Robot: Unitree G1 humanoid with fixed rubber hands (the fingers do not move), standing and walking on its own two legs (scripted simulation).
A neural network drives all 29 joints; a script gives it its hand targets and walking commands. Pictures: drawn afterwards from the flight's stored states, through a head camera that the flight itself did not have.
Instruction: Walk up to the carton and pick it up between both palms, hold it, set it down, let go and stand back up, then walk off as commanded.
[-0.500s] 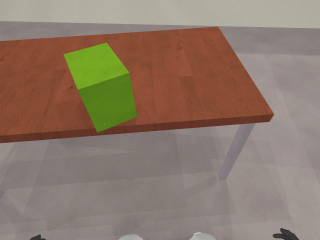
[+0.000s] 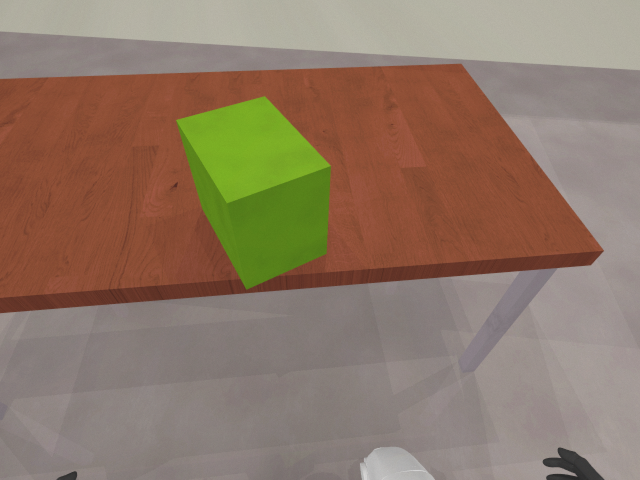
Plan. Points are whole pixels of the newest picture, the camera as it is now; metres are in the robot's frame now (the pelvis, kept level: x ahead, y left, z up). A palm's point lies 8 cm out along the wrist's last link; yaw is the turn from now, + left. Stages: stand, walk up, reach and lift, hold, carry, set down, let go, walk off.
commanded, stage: walk up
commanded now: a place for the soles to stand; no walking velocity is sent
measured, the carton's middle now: (255, 191) +0.58 +0.09 +0.01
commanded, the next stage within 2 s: none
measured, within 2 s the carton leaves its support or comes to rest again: neither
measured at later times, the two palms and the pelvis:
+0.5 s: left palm out of the picture +0.14 +0.40 -0.07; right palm (523, 475) +0.14 -0.25 -0.08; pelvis +0.04 +0.07 -0.01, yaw +0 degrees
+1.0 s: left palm out of the picture +0.16 +0.39 -0.06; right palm (524, 465) +0.15 -0.25 -0.07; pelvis +0.05 +0.07 +0.00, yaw -2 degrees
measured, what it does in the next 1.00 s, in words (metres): steps on the spot: right foot, then left foot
